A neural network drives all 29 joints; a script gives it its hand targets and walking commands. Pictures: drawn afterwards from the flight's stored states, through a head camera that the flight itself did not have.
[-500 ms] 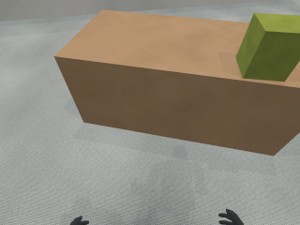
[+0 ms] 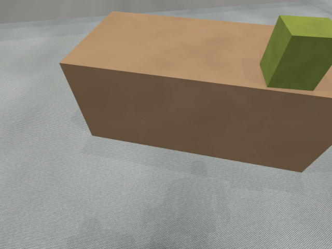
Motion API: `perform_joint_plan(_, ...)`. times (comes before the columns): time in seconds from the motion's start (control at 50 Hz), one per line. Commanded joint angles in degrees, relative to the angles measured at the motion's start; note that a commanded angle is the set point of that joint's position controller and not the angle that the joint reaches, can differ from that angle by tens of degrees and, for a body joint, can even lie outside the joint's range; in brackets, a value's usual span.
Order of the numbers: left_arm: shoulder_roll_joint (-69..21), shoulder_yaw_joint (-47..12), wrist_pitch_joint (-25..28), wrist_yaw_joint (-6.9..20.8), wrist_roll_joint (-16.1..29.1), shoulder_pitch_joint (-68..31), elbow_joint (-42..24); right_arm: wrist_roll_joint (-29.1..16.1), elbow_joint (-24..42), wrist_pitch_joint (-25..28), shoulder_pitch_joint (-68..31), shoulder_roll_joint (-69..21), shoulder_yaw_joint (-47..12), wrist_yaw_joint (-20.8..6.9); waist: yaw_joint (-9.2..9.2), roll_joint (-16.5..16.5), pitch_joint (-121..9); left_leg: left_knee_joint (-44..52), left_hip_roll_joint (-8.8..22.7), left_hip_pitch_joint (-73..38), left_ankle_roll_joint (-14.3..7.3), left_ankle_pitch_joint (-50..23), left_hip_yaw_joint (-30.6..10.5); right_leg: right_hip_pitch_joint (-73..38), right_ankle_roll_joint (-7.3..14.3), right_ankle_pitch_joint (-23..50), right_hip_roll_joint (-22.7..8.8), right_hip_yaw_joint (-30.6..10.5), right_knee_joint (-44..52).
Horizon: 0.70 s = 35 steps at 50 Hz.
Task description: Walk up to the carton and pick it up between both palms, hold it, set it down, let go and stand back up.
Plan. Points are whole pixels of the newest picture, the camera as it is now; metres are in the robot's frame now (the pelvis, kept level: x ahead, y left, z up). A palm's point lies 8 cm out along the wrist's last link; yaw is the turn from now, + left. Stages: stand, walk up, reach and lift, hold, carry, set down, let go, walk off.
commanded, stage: stand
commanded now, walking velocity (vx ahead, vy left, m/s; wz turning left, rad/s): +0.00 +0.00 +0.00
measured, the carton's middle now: (296, 53) +0.88 -0.61 +0.00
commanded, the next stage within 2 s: walk up in 0.34 s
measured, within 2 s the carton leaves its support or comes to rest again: neither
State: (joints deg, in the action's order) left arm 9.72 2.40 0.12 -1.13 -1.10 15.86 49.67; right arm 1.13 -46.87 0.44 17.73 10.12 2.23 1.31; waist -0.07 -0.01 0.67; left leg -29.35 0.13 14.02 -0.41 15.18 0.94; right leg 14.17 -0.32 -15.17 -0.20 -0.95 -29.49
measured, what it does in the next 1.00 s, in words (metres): steps to the right, turning right: right foot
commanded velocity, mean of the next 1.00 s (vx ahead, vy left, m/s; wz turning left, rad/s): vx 0.00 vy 0.00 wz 0.00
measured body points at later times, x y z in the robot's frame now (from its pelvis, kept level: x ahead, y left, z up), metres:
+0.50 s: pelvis +0.00 +0.00 +0.01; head +0.01 +0.00 +0.46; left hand +0.00 +0.22 -0.15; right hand +0.00 -0.23 -0.15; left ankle +0.01 +0.12 -0.74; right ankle +0.01 -0.12 -0.74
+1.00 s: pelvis +0.07 -0.13 -0.02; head +0.06 -0.15 +0.43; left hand +0.18 +0.13 -0.13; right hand +0.08 -0.42 -0.14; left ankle +0.08 +0.04 -0.66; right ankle +0.08 -0.25 -0.74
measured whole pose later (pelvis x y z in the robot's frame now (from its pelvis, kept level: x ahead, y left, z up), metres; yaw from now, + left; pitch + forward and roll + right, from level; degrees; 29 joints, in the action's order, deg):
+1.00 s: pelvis +0.07 -0.13 -0.02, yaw -20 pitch -4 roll +0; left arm 14.3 4.5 1.4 0.5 -1.9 23.2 44.7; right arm 2.1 -42.0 1.1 16.4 18.2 3.1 -0.9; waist 2.7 3.5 3.8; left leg -68.7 6.9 23.1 -1.9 28.0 2.1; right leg 19.6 2.3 -17.7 -1.0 1.5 -40.5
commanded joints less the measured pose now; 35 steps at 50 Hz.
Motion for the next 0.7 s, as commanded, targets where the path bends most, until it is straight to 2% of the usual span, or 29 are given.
perform_joint_plan(0.0,4.91,1.04,0.6,-0.26,0.09,1.72,-1.0,-0.08,0.9,0.63,2.11,4.69,1.17,0.26,0.0,-0.09,0.52,5.87,3.65,0.16,-2.29,-4.88,-4.84,-0.08,2.21,5.55,-3.28,-3.75,5.58)
perform_joint_plan(0.5,2.69,-0.05,0.35,-0.99,0.38,4.45,11.14,-0.4,-12.42,0.35,4.11,2.49,0.04,0.84,-0.03,0.01,3.25,9.15,4.14,-1.73,-1.73,-4.68,-4.69,-2.12,1.92,5.8,-3.69,-3.53,8.94)
perform_joint_plan(0.52,11.26,4.1,0.49,-0.02,-0.35,5.28,4.33,2.72,-4.92,1.55,3.77,12.19,5.15,1.77,-0.88,2.06,1.74,6.83,7.61,-16.02,-5.52,17.56,-8.34,14.36,3.83,-16.7,-0.96,-5.83,-1.5)
perform_joint_plan(0.54,9.76,4.34,0.23,0.86,-1.3,-1.51,1.09,3.35,-6.86,2.13,8.58,14.87,6.83,2.27,-5.65,8.35,4.14,14.64,18.71,-17.44,-11.47,28.24,-19.43,25.93,2.07,-17.73,-0.26,-0.93,-13.79)
perform_joint_plan(0.56,7.95,4.37,-0.56,1.35,-3.43,-3.57,-2.23,4.06,-7.3,2.65,9.91,13.35,6.37,2.85,-5.67,7.41,7.8,19.85,28.58,-12.49,-16.04,28.28,-25.17,29.92,0.47,-13.19,-4.74,-1.64,-27.84)
perform_joint_plan(0.58,7.94,4.3,-1.13,1.78,-3.62,-2.65,-1.23,3.34,-7.23,2.98,6.73,11.95,6.36,3.23,-3.69,4.34,9.95,20.05,27.95,-10.68,-14.95,25.14,-23.59,30.43,-0.48,-9.81,-7.02,-2.82,-30.19)
perform_joint_plan(0.6,7.67,4.4,-1.08,2.24,-3.6,0.62,-1.51,3.44,-5.9,3.49,4.99,10.43,6.11,3.26,-2.71,2.24,8.0,19.08,25.76,-9.24,-13.33,21.66,-19.95,27.52,-0.63,-6.17,-7.89,-4.53,-30.33)
perform_joint_plan(0.62,6.51,4.55,-1.02,2.74,-3.09,3.31,-1.52,4.06,-5.24,3.87,2.58,10.53,5.95,3.2,-1.38,3.13,7.18,19.27,25.07,-8.31,-12.44,19.75,-15.9,25.15,-1.07,-5.16,-8.59,-4.45,-30.49)
perform_joint_plan(0.64,6.41,4.65,-1.04,3.21,-2.5,4.92,-1.92,4.03,-4.19,4.1,1.03,10.35,5.7,3.04,-0.43,3.42,6.5,18.83,22.88,-7.27,-11.12,17.59,-11.3,22.91,-1.01,-4.4,-7.85,-3.87,-29.49)
perform_joint_plan(0.66,5.93,4.77,-1.04,3.81,-1.9,5.47,-2.17,3.99,-3.74,4.07,0.27,10.93,5.86,2.71,-0.66,5.81,6.1,18.66,20.37,-6.72,-10.6,15.87,-6.17,20.75,-1.22,-3.88,-6.55,-1.92,-27.66)
perform_joint_plan(0.68,5.29,4.69,-1.11,4.3,-1.45,4.78,-3.16,3.99,-3.28,4.04,-0.41,11.41,5.73,2.52,-0.64,8.06,7.33,18.68,19.37,-4.89,-10.63,15.01,-2.71,19.63,-1.51,-3.69,-6.85,-1.09,-25.07)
